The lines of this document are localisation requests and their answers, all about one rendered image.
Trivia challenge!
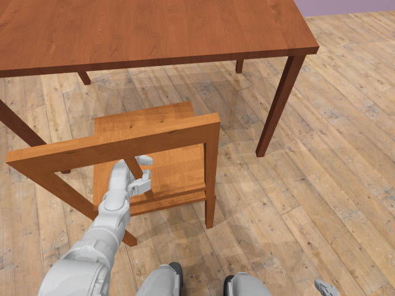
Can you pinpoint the robot left hand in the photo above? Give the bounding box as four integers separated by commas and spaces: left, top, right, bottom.
108, 155, 153, 197

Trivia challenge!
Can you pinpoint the robot right hand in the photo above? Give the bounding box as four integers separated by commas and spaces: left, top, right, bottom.
314, 279, 339, 296

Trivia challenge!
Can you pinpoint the robot right thigh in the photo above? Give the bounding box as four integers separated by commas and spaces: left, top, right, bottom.
227, 275, 272, 296

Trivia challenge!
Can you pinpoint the chair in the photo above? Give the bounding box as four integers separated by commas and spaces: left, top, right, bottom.
6, 101, 220, 247

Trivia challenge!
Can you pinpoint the robot right shin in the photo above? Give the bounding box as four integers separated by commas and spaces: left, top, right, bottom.
232, 272, 248, 279

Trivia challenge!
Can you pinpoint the left robot upper arm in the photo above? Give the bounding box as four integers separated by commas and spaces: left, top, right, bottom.
40, 259, 110, 296

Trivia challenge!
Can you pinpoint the table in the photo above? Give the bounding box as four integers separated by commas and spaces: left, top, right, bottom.
0, 0, 320, 174

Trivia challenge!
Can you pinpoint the robot left forearm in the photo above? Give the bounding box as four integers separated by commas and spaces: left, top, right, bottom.
37, 189, 130, 296

